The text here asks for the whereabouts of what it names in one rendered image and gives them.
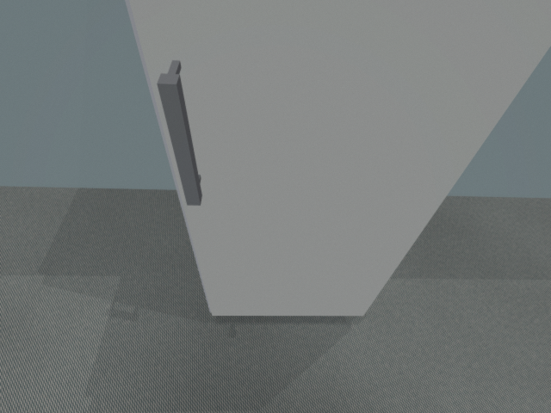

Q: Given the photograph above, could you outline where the handle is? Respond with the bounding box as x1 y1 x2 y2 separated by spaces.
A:
157 60 202 206

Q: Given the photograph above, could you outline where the fridge door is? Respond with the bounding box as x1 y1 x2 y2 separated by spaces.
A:
129 0 551 316

